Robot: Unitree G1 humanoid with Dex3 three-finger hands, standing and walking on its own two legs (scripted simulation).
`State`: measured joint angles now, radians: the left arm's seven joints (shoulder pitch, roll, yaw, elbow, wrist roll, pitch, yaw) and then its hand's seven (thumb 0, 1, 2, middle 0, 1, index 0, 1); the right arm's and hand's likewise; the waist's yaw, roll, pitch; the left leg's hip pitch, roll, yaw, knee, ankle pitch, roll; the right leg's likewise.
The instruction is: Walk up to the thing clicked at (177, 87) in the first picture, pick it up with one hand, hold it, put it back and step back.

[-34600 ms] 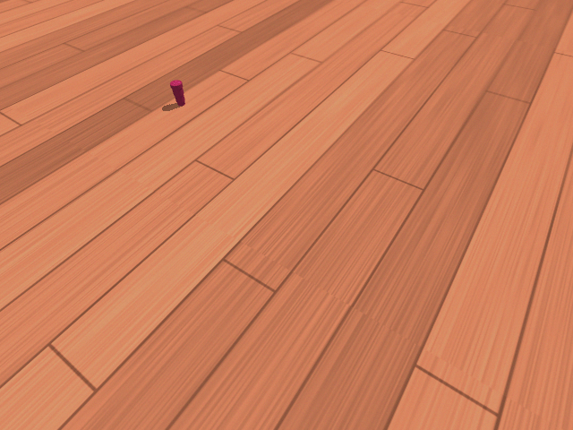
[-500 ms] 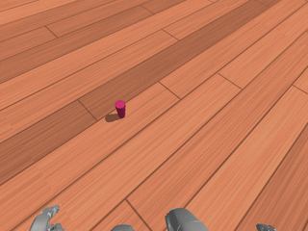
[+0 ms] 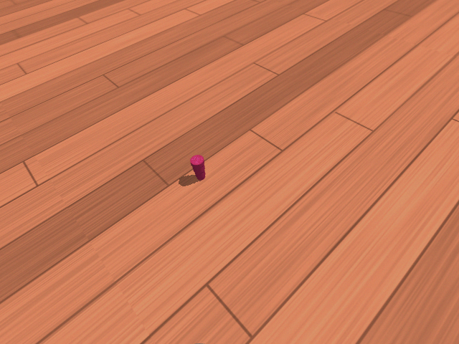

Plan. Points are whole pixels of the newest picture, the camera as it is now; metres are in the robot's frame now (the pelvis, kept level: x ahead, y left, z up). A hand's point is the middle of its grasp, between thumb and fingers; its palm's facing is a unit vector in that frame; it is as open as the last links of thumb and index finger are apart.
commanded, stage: step back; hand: left
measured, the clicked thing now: (199, 168) +1.07 +0.26 -0.69
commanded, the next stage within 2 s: stand in 0.88 s
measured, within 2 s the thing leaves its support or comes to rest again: neither
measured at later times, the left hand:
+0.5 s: hand out of the picture +0.10 +0.25 -0.15, palm faces +0.04 -0.93 -0.37, open 7.4 cm
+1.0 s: hand (111, 343) +0.15 +0.27 -0.14, palm faces +0.04 -0.94 -0.35, open 7.4 cm
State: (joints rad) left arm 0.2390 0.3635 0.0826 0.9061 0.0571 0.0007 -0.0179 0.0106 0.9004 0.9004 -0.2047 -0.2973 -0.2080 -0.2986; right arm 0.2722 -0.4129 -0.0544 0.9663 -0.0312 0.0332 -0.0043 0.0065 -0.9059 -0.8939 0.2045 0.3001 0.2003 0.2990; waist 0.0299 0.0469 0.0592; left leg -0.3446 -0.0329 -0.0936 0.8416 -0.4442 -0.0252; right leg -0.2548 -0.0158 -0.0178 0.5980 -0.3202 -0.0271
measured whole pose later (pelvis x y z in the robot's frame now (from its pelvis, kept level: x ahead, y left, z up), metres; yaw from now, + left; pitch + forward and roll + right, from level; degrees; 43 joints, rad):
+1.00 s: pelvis +0.06 +0.01 +0.01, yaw +2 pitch -2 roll +0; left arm 0.06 0.37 0.02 1.08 0.00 -0.02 0.00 0.01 0.91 0.90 -0.20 -0.30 -0.20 -0.30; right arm 0.07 -0.33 -0.01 1.09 -0.01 -0.02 0.00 0.01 -0.90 -0.89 0.21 0.30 0.20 0.30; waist 0.01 -0.01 0.07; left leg -0.14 0.01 0.01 0.45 -0.27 0.00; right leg -0.18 -0.06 -0.03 0.46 -0.23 0.03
